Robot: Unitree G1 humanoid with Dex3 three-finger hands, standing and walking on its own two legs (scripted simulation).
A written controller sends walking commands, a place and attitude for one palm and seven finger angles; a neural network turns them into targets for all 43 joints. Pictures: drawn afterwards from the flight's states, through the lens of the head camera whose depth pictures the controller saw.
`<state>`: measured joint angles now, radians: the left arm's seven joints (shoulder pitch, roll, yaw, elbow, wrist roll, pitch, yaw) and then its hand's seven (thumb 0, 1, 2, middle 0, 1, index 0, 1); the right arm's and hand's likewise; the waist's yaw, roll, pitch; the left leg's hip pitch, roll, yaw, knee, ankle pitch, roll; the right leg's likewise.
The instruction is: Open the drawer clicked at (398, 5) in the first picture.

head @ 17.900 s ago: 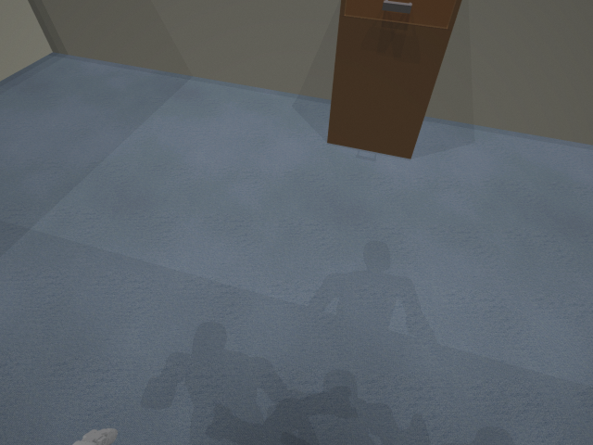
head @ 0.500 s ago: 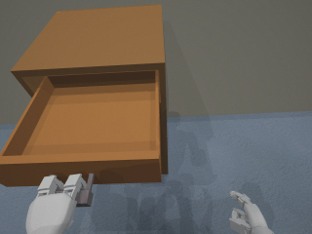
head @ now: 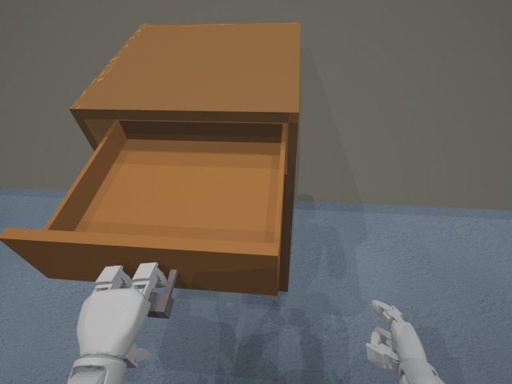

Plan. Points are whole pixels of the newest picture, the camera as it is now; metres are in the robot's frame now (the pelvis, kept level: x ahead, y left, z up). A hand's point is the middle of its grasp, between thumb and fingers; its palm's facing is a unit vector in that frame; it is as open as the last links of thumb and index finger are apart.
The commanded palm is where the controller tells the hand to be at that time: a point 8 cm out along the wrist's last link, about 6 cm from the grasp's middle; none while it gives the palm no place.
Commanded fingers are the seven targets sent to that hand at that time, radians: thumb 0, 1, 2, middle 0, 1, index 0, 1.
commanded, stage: open the thumb to release the handle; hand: left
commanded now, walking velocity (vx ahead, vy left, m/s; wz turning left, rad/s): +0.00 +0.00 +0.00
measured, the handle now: (139, 288) +0.25 +0.22 +0.02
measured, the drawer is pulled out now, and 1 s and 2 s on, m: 0.30 0.29 0.29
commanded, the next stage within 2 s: lift the hand off the handle in 0.04 s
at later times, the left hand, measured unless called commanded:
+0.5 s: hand (137, 317) +0.21 +0.22 +0.00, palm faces +0.04 -0.08 -1.00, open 13.6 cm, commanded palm +0.19 +0.22 +0.06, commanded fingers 0.00 -0.50 0.30 -0.30 -1.20 -0.30 -1.20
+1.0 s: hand (122, 298) +0.21 +0.22 +0.06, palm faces +0.05 -0.11 -0.99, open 13.3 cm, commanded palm +0.18 +0.22 +0.13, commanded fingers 0.00 -0.50 0.30 -0.30 -1.20 -0.30 -1.20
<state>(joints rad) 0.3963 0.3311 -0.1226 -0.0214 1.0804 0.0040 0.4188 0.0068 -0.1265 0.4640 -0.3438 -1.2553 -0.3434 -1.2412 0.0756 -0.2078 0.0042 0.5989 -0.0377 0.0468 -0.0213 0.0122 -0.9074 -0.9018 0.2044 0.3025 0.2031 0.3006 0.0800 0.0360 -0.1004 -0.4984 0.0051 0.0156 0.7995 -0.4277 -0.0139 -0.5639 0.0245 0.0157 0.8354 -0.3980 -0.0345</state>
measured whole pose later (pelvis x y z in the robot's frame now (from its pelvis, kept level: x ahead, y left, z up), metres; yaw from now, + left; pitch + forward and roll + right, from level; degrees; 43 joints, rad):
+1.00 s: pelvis +0.00 +0.01 +0.02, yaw +0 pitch +3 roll +1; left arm 0.34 0.37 -0.15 -0.16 1.02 0.07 0.28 0.00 -0.49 0.30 -0.33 -1.20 -0.41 -1.24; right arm 0.08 -0.23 -0.01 0.62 -0.03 0.07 -0.02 0.01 -0.91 -0.90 0.20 0.30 0.20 0.30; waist 0.10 0.07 -0.05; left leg -0.33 -0.01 0.01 0.64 -0.36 0.00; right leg -0.39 0.01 0.02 0.68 -0.33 -0.02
